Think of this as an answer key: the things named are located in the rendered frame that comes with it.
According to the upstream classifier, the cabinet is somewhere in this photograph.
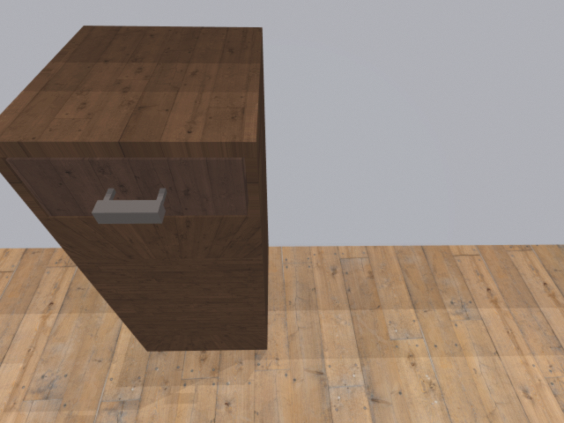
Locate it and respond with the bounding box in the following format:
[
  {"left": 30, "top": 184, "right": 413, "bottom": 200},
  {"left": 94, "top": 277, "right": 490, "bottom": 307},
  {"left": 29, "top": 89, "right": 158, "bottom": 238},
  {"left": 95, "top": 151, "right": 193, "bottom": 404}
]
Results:
[{"left": 0, "top": 26, "right": 269, "bottom": 352}]

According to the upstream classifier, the drawer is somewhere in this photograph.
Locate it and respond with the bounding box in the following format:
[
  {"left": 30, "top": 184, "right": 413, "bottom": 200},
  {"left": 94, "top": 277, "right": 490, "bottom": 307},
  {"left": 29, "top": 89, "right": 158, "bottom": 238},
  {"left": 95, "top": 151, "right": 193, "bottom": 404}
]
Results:
[{"left": 6, "top": 158, "right": 249, "bottom": 216}]

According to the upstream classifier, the handle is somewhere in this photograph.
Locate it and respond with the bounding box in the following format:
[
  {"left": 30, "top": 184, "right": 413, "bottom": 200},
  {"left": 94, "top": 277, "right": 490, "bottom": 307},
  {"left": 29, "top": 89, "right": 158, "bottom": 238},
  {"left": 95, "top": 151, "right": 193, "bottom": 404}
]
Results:
[{"left": 92, "top": 189, "right": 167, "bottom": 224}]

